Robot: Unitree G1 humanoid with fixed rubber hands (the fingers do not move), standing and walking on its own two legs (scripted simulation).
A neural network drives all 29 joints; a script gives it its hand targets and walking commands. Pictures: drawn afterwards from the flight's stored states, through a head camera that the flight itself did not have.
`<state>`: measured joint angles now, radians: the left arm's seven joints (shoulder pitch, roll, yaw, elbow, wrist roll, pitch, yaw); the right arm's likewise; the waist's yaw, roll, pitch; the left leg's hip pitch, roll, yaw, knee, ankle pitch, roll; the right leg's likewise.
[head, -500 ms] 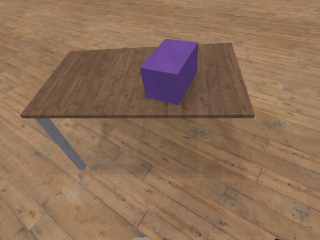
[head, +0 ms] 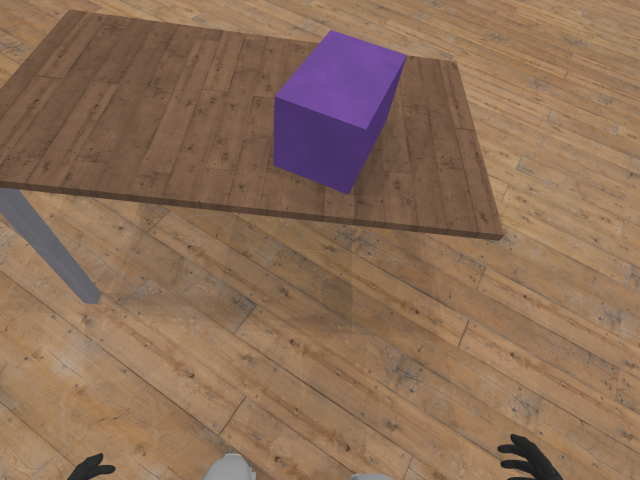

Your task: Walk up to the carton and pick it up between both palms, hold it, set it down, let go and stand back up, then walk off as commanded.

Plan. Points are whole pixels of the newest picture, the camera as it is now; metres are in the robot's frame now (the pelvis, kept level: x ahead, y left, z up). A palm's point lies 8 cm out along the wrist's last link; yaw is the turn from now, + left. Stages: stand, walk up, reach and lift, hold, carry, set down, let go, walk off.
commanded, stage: walk off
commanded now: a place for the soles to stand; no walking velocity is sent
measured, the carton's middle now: (339, 110) +0.79 -0.05 -0.05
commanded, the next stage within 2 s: stand in 0.74 s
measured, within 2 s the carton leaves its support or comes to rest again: neither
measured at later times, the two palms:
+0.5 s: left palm out of the picture +0.05 +0.38 -0.08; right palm out of the picture +0.05 -0.25 -0.12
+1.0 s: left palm out of the picture -0.02 +0.32 -0.09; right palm out of the picture +0.03 -0.30 -0.10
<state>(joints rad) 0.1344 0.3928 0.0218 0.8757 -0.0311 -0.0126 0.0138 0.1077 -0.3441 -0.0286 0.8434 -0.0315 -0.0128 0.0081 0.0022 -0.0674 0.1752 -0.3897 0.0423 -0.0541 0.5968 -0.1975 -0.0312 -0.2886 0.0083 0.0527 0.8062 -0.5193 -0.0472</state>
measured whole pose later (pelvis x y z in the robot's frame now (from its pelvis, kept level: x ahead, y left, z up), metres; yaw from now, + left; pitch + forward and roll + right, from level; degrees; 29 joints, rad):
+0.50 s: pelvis -0.04 +0.04 +0.00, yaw +2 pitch -2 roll -1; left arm 0.16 0.44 0.04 0.87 0.00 0.01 0.03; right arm 0.20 -0.35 -0.03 0.86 -0.02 0.00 0.01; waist -0.01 0.04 0.14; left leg -0.25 -0.06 -0.08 0.61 -0.32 0.04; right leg -0.38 -0.01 0.08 0.87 -0.51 -0.02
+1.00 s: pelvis -0.07 +0.01 +0.01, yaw +1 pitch -4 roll +0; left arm 0.20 0.36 0.03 1.02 0.01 -0.02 -0.01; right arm 0.14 -0.41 -0.06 0.95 -0.01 0.01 0.02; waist 0.00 0.04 0.09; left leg -0.22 -0.02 -0.07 0.54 -0.24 0.00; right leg -0.25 0.00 0.04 0.52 -0.20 0.01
